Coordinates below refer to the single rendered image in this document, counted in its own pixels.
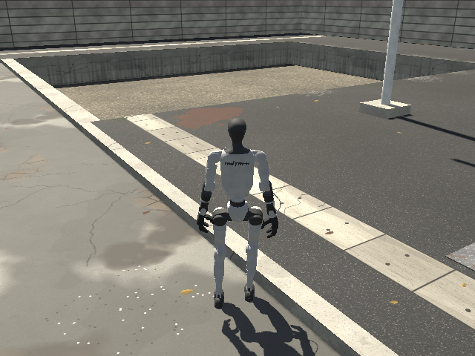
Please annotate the robot right hand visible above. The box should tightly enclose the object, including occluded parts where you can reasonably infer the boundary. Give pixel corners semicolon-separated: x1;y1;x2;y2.
261;216;278;238

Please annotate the humanoid robot head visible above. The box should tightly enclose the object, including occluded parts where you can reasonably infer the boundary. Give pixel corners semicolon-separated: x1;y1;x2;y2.
224;118;250;154

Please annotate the right robot upper arm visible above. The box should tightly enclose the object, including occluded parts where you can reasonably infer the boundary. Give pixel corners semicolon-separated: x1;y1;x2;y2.
252;150;270;192

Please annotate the robot left forearm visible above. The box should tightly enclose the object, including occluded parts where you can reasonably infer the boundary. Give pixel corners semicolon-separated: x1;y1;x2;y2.
198;181;212;216

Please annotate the robot left hand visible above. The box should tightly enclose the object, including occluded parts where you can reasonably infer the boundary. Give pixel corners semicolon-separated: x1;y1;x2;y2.
197;213;214;233

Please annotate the left robot foot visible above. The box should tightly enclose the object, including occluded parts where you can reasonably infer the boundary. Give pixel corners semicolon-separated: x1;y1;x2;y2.
214;289;224;309

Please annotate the robot right forearm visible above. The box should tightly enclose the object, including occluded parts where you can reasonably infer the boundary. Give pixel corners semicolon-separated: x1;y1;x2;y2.
263;181;277;218

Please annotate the left robot upper arm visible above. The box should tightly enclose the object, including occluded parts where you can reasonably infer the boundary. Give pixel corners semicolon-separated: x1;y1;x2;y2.
204;150;222;191

